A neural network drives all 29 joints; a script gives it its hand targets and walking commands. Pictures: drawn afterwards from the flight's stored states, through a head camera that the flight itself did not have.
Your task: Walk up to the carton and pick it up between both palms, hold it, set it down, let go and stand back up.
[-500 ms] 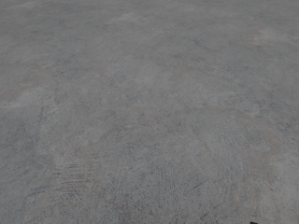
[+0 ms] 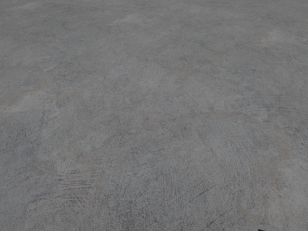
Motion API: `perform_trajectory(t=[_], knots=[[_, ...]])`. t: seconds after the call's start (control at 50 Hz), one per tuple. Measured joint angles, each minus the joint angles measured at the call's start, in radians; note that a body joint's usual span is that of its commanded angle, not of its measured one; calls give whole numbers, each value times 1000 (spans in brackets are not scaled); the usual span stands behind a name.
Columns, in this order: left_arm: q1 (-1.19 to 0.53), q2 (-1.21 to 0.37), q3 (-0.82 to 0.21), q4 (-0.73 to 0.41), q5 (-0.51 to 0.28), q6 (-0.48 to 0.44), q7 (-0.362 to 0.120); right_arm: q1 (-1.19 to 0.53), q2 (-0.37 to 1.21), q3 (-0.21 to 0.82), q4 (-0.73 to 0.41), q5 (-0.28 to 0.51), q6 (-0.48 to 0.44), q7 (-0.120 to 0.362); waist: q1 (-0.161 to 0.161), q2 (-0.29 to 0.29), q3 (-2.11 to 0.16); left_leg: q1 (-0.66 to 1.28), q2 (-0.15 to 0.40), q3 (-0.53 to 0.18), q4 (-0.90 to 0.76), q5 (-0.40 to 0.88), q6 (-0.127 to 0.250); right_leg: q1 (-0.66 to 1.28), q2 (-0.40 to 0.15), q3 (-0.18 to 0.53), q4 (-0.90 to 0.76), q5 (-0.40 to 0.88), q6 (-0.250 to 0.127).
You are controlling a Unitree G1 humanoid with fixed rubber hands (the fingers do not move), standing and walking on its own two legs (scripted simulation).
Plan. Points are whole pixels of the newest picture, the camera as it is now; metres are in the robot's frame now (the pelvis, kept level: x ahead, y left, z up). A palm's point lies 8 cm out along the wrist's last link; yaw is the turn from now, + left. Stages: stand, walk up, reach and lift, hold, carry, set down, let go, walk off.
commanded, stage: walk up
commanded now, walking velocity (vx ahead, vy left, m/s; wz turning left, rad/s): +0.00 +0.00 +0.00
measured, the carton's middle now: out of the picture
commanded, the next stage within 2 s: none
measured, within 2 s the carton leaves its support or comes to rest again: neither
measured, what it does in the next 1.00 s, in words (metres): steps to the left, turning left: left foot, then right foot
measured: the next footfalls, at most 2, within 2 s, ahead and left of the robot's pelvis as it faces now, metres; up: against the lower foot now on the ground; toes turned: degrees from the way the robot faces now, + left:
left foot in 0.50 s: +0.08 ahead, +0.23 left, +0.00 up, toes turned +14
right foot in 0.76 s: +0.17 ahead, +0.04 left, +0.00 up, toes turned +13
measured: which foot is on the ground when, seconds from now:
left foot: down 0.00-0.24, up 0.26-0.48, down 0.50-0.78, up 0.80-1.00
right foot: down 0.00-0.52, up 0.54-0.74, down 0.76-1.00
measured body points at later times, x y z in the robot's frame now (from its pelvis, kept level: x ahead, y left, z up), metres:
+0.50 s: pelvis +0.02 +0.06 -0.01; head -0.01 +0.08 +0.43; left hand +0.08 +0.38 -0.13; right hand +0.15 -0.25 -0.10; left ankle +0.04 +0.21 -0.74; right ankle +0.03 -0.12 -0.74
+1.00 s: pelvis +0.08 +0.16 +0.00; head +0.10 +0.16 +0.45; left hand -0.01 +0.49 -0.10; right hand +0.30 -0.07 -0.12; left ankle +0.01 +0.33 -0.70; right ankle +0.13 +0.03 -0.74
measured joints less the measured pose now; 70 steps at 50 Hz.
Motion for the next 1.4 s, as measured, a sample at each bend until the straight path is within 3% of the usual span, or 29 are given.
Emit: perform_trajectory(t=[0.2, 0.24, 0.32, 0.42, 0.5, 0.54, 0.58, 0.62, 0.72, 0.74, 0.78, 0.82, 0.86, 0.92, 1.0, 1.06, 1.08, 1.14, 1.18, 1.22, 1.32, 1.34, 1.36, 1.38, 1.4], knots=[[0, 0, 0, 1, 0, 0, 0, 0, 0, 0, 1, 0, 0, 0, 0, 0, 0, 2, 0, 0, -3, 0, 0, 2, 0, 0, -4, 1, 0], [-5, 3, 0, 1, 0, -4, 0, 2, -10, -15, -3, -10, 25, 37, 1, 8, 4, -12, 0, -10, 34, -25, 0, 4, 0, -10, 8, -8, 0], [-19, 25, 1, 1, 0, -13, 4, 7, -43, -45, -5, -28, 87, 95, 2, 17, 3, -132, 7, -11, 302, -145, 0, 49, -23, -65, -31, -8, 0], [-23, 77, 0, 1, 0, -13, 12, 8, -82, -82, -25, -29, 102, 139, 0, 19, -5, -181, 89, -14, 402, -149, 0, 97, -54, -109, -50, -17, 26], [-67, 112, 0, 1, 0, -13, 12, 28, -97, -105, -26, -29, 104, 143, -2, 18, -17, -126, 142, -15, 245, -125, 0, 87, -85, -149, 47, -88, 56], [-108, 133, 1, 2, 0, -2, 12, 30, -87, -106, -25, -29, 97, 143, -3, -23, 14, -118, 96, -11, 268, -91, -13, 37, -128, -131, 242, -214, 32], [-124, 139, 0, 1, 0, 6, 10, 40, -73, -93, -25, -29, 100, 143, -3, -52, 21, -114, 53, -12, 285, -114, -10, -42, -118, -104, 442, -304, 26], [-122, 139, 0, 1, 0, 4, 3, 42, -68, -85, -26, -29, 110, 143, -2, -55, 22, -92, 22, -14, 235, -103, 4, -106, -89, -100, 518, -316, 20], [-113, 140, 0, 0, 0, -31, 7, 38, -76, -91, -41, -29, 109, 143, -1, -28, 47, -67, -65, -50, 110, -29, 31, -142, -50, -97, 315, -296, 6], [-99, 141, 0, 0, 0, -37, 12, 32, -76, -92, -48, -29, 109, 143, 0, -23, 50, -67, -81, -53, 102, -27, 34, -130, -48, -96, 240, -261, -1], [-53, 140, -1, 1, 0, -43, 20, 6, -76, -90, -55, -29, 110, 143, 0, 4, 55, -66, -93, -59, 115, -51, 35, -91, -47, -99, 117, -28, -23], [-8, 141, 0, 2, 0, -37, 24, -9, -70, -80, -63, -29, 108, 143, 1, 32, 50, -107, -91, -59, 240, -126, 35, -63, -52, -117, 83, 10, -22], [12, 143, 0, 1, 0, -25, 25, -10, -68, -66, -65, -29, 103, 145, 0, 44, 45, -158, -75, -60, 376, -132, 35, -18, -67, -146, 34, -16, -21], [39, 145, -1, 1, 0, -25, 26, -25, -69, -69, -66, -29, 97, 153, -1, 46, 45, -177, -3, -63, 427, -112, 35, 36, -84, -167, -16, -23, -16], [35, 145, 0, 0, 0, -25, 25, -25, -73, -83, -65, -29, 94, 154, -2, 47, 43, -178, 101, -63, 388, -78, 35, 82, -93, -197, -24, -52, 5], [13, 145, -1, -7, 0, -25, 15, -22, -76, -88, -65, -29, 94, 154, -2, 46, 36, -170, 129, -62, 266, -79, 35, 89, -107, -234, 20, -100, 22], [5, 145, -1, -9, 0, -25, 11, -21, -78, -91, -66, -29, 91, 154, -3, 45, 39, -152, 126, -60, 214, -77, 35, 89, -116, -244, 57, -128, 27], [-26, 156, -1, -9, 0, -10, 5, -14, -58, -85, -65, -29, 78, 141, -3, -35, 57, -122, 53, -50, 231, -106, -27, 44, -200, -214, 294, -251, 8], [-31, 153, -1, -9, 0, -1, -7, -3, -57, -78, -65, -29, 76, 138, -4, -49, 50, -108, 28, -60, 242, -132, -30, -27, -162, -150, 482, -334, 7], [-38, 153, -1, -11, 0, -9, -13, 6, -57, -82, -65, -29, 79, 136, -2, -50, 49, -76, 12, -74, 202, -126, -26, -78, -120, -131, 546, -342, 6], [-60, 154, -1, -15, 0, -53, -13, 11, -70, -90, -66, -29, 74, 124, -1, -46, 61, -19, -52, -109, 102, -99, -21, -137, -79, -117, 338, -327, 2], [-59, 154, -1, -17, 0, -62, -11, 11, -72, -91, -66, -29, 74, 123, -1, -42, 60, -17, -65, -117, 100, -104, -21, -133, -73, -111, 256, -276, -4], [-55, 151, -1, -16, 0, -70, -8, 9, -75, -93, -65, -29, 78, 123, 0, -28, 60, -17, -69, -130, 113, -116, -21, -114, -67, -112, 195, -112, -15], [-45, 146, -1, -16, 0, -78, -5, 3, -77, -94, -65, -29, 85, 121, 0, -7, 63, -22, -69, -134, 160, -141, -19, -91, -63, -123, 175, -44, -22], [-29, 145, 0, -15, 0, -82, 0, -1, -75, -87, -65, -29, 90, 118, 1, 4, 60, -42, -77, -133, 243, -172, -18, -59, -63, -132, 153, -89, -22]])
